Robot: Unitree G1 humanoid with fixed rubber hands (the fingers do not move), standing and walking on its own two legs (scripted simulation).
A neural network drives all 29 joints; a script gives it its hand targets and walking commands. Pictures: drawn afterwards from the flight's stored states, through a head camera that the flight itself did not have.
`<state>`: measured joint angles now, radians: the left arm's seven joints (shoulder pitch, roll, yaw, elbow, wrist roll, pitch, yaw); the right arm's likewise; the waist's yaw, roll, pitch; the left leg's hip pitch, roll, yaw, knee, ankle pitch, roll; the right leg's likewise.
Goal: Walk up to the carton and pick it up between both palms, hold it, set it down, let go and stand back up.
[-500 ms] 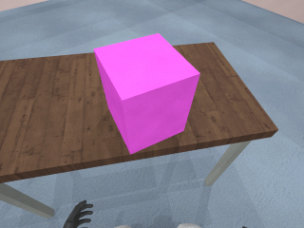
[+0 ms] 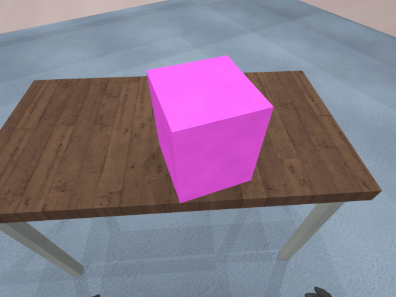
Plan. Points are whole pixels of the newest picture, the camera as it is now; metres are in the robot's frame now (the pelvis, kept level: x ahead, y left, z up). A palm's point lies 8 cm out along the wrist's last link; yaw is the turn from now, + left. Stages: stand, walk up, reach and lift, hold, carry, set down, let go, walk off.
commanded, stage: walk up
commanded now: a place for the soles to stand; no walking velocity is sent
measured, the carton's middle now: (203, 130) +0.47 +0.00 +0.06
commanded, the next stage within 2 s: none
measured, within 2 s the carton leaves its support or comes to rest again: neither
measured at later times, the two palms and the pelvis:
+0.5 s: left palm out of the picture +0.09 +0.26 -0.12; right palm (334, 295) +0.14 -0.26 -0.09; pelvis +0.01 -0.02 -0.01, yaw +6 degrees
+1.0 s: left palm out of the picture +0.07 +0.25 -0.12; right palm (327, 277) +0.17 -0.26 -0.09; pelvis +0.01 -0.02 -0.01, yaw +8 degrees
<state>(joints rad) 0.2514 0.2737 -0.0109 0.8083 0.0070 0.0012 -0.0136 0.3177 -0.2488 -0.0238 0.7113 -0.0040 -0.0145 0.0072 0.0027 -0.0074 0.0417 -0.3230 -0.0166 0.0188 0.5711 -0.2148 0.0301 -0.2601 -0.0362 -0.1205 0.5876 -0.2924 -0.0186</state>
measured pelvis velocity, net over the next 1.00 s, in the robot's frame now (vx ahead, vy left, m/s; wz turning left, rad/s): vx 0.01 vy -0.02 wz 0.14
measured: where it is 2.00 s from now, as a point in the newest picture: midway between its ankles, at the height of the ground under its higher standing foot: outside the picture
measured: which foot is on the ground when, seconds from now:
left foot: down 0.00-1.00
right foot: down 0.00-1.00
